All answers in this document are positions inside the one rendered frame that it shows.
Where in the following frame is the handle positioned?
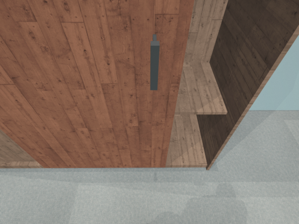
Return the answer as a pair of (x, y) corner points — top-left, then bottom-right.
(150, 35), (160, 90)

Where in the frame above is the wardrobe door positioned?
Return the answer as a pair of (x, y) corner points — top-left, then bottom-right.
(0, 129), (36, 161)
(0, 0), (194, 168)

